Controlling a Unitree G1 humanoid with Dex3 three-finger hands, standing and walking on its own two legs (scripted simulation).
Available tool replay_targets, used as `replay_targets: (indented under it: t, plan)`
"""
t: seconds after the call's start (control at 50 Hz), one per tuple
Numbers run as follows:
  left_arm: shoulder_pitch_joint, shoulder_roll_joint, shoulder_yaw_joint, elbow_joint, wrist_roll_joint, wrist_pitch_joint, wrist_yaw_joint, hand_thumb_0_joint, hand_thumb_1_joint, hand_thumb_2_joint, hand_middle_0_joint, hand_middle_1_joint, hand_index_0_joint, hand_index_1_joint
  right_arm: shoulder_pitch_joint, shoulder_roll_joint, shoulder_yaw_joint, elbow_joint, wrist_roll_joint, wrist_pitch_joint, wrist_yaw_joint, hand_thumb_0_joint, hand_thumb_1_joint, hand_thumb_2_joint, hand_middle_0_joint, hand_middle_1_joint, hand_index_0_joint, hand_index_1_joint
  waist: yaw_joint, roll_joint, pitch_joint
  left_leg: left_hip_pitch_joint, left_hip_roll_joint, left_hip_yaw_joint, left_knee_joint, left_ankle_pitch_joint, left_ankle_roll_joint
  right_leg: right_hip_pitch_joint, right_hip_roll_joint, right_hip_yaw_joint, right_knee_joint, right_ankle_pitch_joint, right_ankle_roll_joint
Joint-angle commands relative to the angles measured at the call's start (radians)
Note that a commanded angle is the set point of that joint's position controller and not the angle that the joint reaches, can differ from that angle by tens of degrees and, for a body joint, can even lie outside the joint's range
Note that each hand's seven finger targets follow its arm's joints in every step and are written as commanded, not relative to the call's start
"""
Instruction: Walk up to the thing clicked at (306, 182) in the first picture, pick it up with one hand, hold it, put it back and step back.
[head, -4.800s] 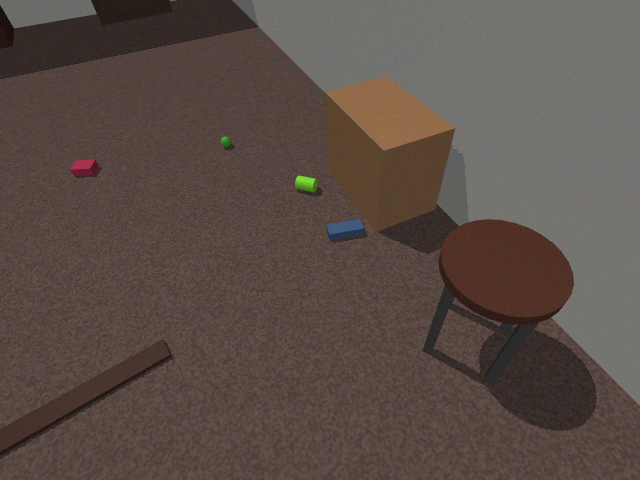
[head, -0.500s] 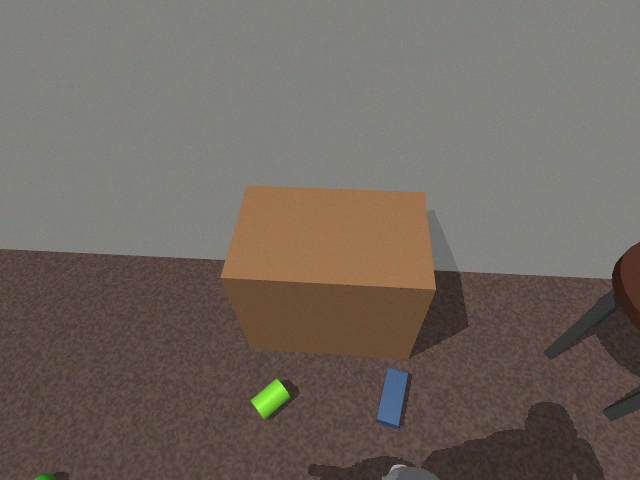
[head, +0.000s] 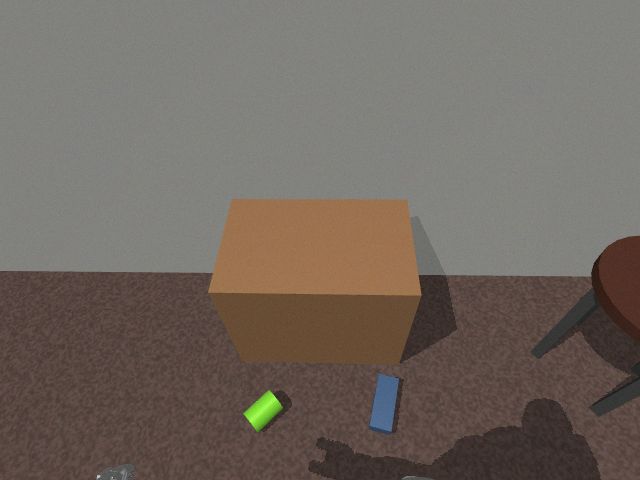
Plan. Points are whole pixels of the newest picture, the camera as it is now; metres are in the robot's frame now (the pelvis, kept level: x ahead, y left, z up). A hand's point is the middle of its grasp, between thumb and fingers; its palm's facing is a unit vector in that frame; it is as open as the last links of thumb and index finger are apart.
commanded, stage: walk up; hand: left
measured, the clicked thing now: (263, 410) +0.41 +0.22 -0.72
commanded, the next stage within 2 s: none
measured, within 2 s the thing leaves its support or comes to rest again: neither
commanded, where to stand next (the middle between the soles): +0.07 -0.03 m, yaw +1 degrees
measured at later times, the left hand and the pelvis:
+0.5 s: hand out of the picture +0.10 +0.23 -0.13, palm faces +0.01 -0.95 -0.31, open 7.4 cm; pelvis +0.00 -0.01 +0.03, yaw +1 degrees
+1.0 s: hand out of the picture +0.10 +0.25 -0.13, palm faces +0.03 -0.95 -0.32, open 7.4 cm; pelvis +0.02 +0.00 +0.03, yaw +1 degrees
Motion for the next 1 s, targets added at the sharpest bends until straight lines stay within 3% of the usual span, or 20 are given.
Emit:
replay_targets:
  t: [0.0, 0.02, 0.04, 0.08, 0.12, 0.22, 0.32, 0.38, 0.48, 0.54, 0.7, 0.98]
  plan:
    - [-0.102, 0.185, 0.028, -0.056, -0.005, -0.013, 0.005, 0.000, 0.900, 0.900, -0.200, -0.300, -0.200, -0.300, 0.005, -0.215, -0.045, -0.004, -0.008, -0.031, -0.001, 0.000, -0.900, -0.900, 0.200, 0.300, 0.200, 0.300, -0.014, -0.051, -0.131, 0.049, 0.048, -0.107, -0.257, 0.116, 0.068, 0.018, -0.102, 0.128, -0.160, 0.146, -0.091]
    - [-0.086, 0.179, 0.026, -0.038, -0.002, -0.013, 0.003, 0.000, 0.900, 0.900, -0.200, -0.300, -0.200, -0.300, -0.026, -0.232, -0.045, -0.002, -0.010, -0.034, 0.003, 0.000, -0.900, -0.900, 0.200, 0.300, 0.200, 0.300, 0.006, -0.041, -0.129, 0.032, 0.083, -0.145, -0.273, 0.142, 0.087, 0.051, -0.068, 0.089, -0.148, 0.164, -0.066]
    - [-0.076, 0.187, 0.029, -0.018, 0.001, -0.015, 0.001, 0.000, 0.900, 0.900, -0.200, -0.300, -0.200, -0.300, -0.039, -0.231, -0.038, 0.001, -0.009, -0.034, 0.004, 0.000, -0.900, -0.900, 0.200, 0.300, 0.200, 0.300, 0.017, -0.053, -0.135, 0.003, 0.097, -0.150, -0.273, 0.172, 0.093, 0.107, -0.062, 0.085, -0.154, 0.178, -0.061]
    - [-0.074, 0.195, 0.032, 0.008, 0.000, -0.022, 0.002, 0.000, 0.900, 0.900, -0.200, -0.300, -0.200, -0.300, -0.056, -0.208, -0.026, 0.015, -0.004, -0.031, 0.006, 0.000, -0.900, -0.900, 0.200, 0.300, 0.200, 0.300, 0.015, -0.085, -0.153, 0.014, 0.053, -0.081, -0.245, 0.238, 0.071, 0.159, -0.090, 0.119, -0.219, 0.213, -0.076]
    - [-0.098, 0.191, 0.028, 0.016, -0.005, -0.023, 0.003, 0.000, 0.900, 0.900, -0.200, -0.300, -0.200, -0.300, -0.051, -0.192, -0.021, 0.042, -0.002, -0.025, 0.007, 0.000, -0.900, -0.900, 0.200, 0.300, 0.200, 0.300, 0.001, -0.079, -0.163, 0.061, 0.027, -0.044, -0.255, 0.226, 0.049, 0.142, -0.118, 0.141, -0.255, 0.212, -0.088]
    - [-0.129, 0.174, 0.024, 0.050, -0.006, -0.014, 0.000, 0.000, 0.900, 0.900, -0.200, -0.300, -0.200, -0.300, -0.073, -0.184, -0.017, 0.086, -0.012, -0.016, 0.014, 0.000, -0.900, -0.900, 0.200, 0.300, 0.200, 0.300, 0.008, -0.063, -0.116, 0.067, 0.031, -0.059, -0.343, 0.135, 0.048, 0.116, -0.105, 0.129, -0.338, 0.015, -0.063]
    - [-0.124, 0.163, 0.028, 0.080, -0.004, -0.012, -0.004, 0.000, 0.900, 0.900, -0.200, -0.300, -0.200, -0.300, -0.096, -0.174, -0.014, 0.109, -0.016, -0.017, 0.016, 0.000, -0.900, -0.900, 0.200, 0.300, 0.200, 0.300, 0.020, -0.045, -0.112, 0.083, 0.033, -0.059, -0.373, 0.146, 0.041, 0.129, -0.097, 0.119, -0.386, -0.012, -0.053]
    - [-0.131, 0.157, 0.030, 0.086, -0.003, -0.012, -0.003, 0.000, 0.900, 0.900, -0.200, -0.300, -0.200, -0.300, -0.097, -0.174, -0.017, 0.119, -0.019, -0.018, 0.015, 0.000, -0.900, -0.900, 0.200, 0.300, 0.200, 0.300, 0.018, -0.036, -0.122, 0.085, 0.041, -0.063, -0.392, 0.181, 0.038, 0.156, -0.094, 0.106, -0.391, 0.030, -0.050]
    - [-0.125, 0.144, 0.028, 0.093, -0.004, -0.014, -0.002, 0.000, 0.900, 0.900, -0.200, -0.300, -0.200, -0.300, -0.098, -0.172, -0.016, 0.120, -0.014, -0.023, 0.010, 0.000, -0.900, -0.900, 0.200, 0.300, 0.200, 0.300, 0.017, -0.015, -0.176, 0.106, 0.055, -0.062, -0.397, 0.318, 0.033, 0.233, -0.094, 0.075, -0.358, 0.235, -0.045]
    - [-0.115, 0.142, 0.026, 0.098, -0.004, -0.012, -0.001, 0.000, 0.900, 0.900, -0.200, -0.300, -0.200, -0.300, -0.111, -0.176, -0.019, 0.116, -0.013, -0.022, 0.008, 0.000, -0.900, -0.900, 0.200, 0.300, 0.200, 0.300, 0.017, -0.001, -0.183, 0.117, 0.061, -0.060, -0.397, 0.371, 0.033, 0.253, -0.094, 0.058, -0.348, 0.306, -0.043]
    - [-0.116, 0.140, 0.023, 0.103, 0.000, -0.005, 0.000, 0.000, 0.900, 0.900, -0.200, -0.300, -0.200, -0.300, -0.122, -0.178, -0.025, 0.111, -0.016, -0.013, 0.008, 0.000, -0.900, -0.900, 0.200, 0.300, 0.200, 0.300, 0.013, -0.002, -0.148, 0.106, 0.067, -0.071, -0.429, 0.317, 0.035, 0.248, -0.088, 0.046, -0.373, 0.250, -0.031]
    - [-0.098, 0.140, 0.022, 0.104, 0.002, -0.009, 0.003, 0.000, 0.900, 0.900, -0.200, -0.300, -0.200, -0.300, -0.134, -0.170, -0.027, 0.107, -0.015, -0.010, 0.011, 0.000, -0.900, -0.900, 0.200, 0.300, 0.200, 0.300, 0.014, 0.004, -0.170, 0.148, 0.070, -0.067, -0.443, 0.377, 0.031, 0.273, -0.097, 0.041, -0.376, 0.317, -0.025]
